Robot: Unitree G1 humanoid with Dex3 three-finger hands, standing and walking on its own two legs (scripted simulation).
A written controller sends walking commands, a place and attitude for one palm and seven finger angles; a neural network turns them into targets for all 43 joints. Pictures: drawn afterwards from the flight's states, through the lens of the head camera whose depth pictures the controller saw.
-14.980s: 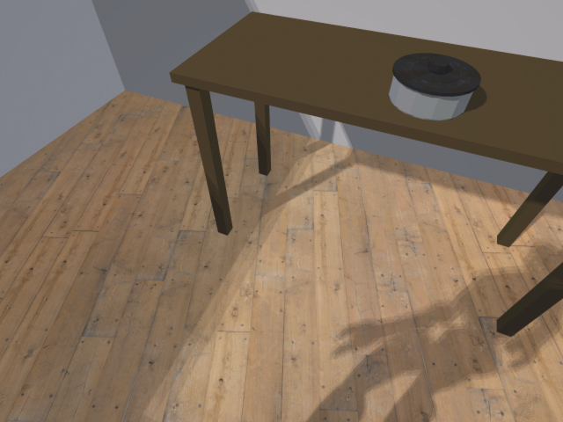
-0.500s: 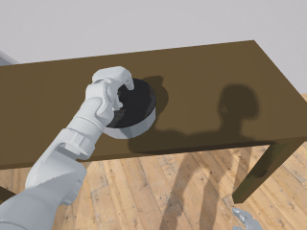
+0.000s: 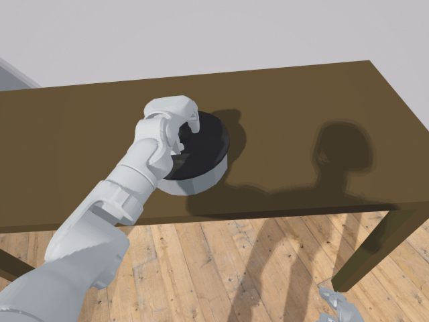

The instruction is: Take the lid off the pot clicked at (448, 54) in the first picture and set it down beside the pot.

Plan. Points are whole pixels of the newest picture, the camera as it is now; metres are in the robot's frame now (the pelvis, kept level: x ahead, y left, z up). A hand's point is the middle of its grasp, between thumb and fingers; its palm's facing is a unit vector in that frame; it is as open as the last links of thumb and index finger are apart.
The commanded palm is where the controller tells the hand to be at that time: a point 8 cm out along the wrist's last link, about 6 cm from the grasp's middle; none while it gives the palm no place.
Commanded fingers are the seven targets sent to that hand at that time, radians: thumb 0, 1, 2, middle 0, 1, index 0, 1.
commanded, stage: close the fingers and squeeze the knob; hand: left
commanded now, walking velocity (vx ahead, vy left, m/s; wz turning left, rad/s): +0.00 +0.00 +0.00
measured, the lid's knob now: (180, 134) +0.47 +0.08 +0.10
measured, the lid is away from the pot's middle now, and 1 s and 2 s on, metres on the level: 0.00 0.01 0.02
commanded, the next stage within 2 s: lift the lid straight up in 0.68 s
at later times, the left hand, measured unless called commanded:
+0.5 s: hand (177, 137) +0.44 +0.08 +0.12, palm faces -0.29 -0.07 -0.96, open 7.7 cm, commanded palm +0.41 +0.09 +0.18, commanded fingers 0.00 0.49 1.03 -0.84 -0.94 -0.83 -0.94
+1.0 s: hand (177, 137) +0.43 +0.08 +0.13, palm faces -0.28 -0.07 -0.96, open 7.7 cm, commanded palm +0.42 +0.09 +0.20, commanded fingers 0.00 0.59 1.07 -0.89 -0.97 -0.88 -0.96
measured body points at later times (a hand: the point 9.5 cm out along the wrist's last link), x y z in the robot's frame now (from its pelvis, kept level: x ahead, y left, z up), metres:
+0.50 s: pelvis +0.00 +0.00 +0.00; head +0.02 -0.04 +0.45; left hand +0.45 +0.08 +0.18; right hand +0.14 -0.24 -0.13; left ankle -0.06 +0.11 -0.74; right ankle +0.04 -0.14 -0.74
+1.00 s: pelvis +0.00 +0.00 +0.00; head +0.02 -0.05 +0.45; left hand +0.44 +0.08 +0.18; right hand +0.16 -0.24 -0.13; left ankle -0.06 +0.11 -0.74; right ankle +0.04 -0.14 -0.74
